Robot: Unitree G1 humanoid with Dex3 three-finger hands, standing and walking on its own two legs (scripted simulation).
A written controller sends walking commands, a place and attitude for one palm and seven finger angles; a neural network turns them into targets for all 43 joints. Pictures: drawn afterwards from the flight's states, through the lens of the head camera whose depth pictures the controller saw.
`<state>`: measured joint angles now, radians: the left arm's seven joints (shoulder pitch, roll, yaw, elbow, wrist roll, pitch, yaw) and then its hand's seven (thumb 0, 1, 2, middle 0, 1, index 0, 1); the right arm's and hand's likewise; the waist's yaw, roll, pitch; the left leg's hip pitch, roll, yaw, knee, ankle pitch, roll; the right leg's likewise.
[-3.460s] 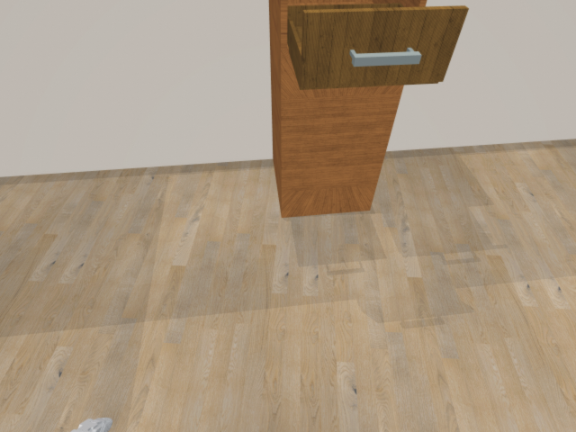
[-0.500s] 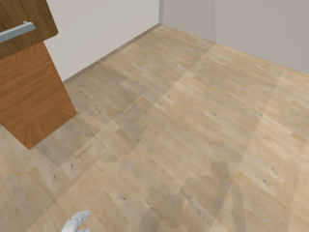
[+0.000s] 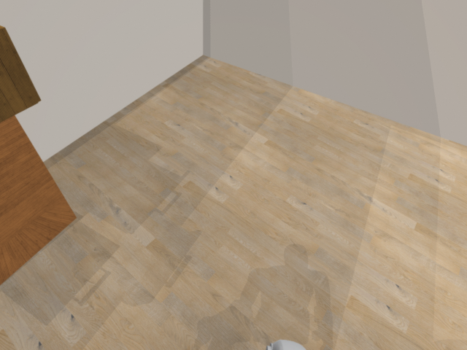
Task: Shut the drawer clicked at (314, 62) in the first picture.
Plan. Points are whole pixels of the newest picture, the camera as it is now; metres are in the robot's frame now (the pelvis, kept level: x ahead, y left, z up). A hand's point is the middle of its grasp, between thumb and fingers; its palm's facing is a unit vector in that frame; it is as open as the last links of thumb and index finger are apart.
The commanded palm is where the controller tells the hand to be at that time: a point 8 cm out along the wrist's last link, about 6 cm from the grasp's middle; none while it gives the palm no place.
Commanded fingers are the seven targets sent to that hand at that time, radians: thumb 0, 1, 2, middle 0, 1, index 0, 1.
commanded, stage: walk to a spot facing it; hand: left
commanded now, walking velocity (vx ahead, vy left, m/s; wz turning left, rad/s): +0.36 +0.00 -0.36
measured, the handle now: out of the picture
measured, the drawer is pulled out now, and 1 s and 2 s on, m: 0.27 0.27 0.27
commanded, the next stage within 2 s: turn to face it in 0.56 s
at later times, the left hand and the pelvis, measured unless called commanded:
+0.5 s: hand (192, 273) +0.31 +0.11 -0.17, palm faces -0.08 -0.97 -0.22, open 7.2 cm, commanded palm none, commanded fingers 0.00 0.90 0.90 -0.20 -0.30 -0.20 -0.30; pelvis +0.22 -0.07 -0.01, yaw -7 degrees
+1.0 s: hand (178, 229) +0.43 +0.17 -0.19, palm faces +0.09 -0.98 -0.18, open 7.4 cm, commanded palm none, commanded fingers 0.00 0.90 0.90 -0.20 -0.30 -0.20 -0.30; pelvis +0.39 -0.02 -0.01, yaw +1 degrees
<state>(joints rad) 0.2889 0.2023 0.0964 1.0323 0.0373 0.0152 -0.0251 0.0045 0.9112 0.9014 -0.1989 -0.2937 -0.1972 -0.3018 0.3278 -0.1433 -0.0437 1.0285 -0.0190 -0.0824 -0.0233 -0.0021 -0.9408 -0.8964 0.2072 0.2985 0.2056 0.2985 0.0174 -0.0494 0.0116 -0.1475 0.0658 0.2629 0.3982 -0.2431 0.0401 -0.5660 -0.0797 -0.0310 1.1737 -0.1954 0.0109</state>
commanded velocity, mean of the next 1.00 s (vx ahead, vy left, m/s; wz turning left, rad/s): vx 0.21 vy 0.00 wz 0.16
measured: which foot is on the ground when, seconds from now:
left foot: down 0.00-0.30, up 0.32-0.74, down 0.76-1.00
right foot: up 0.00-0.28, down 0.30-0.78, up 0.80-1.00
